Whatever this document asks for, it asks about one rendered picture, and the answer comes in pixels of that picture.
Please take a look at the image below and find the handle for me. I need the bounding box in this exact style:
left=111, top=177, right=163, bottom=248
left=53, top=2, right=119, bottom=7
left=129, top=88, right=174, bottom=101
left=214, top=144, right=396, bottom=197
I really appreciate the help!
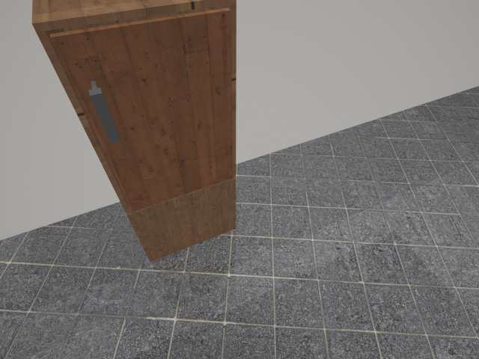
left=88, top=81, right=120, bottom=144

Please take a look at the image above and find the cupboard door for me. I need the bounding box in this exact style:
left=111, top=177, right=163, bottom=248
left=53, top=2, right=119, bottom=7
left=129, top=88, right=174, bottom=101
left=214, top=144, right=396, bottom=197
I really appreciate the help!
left=50, top=7, right=233, bottom=212

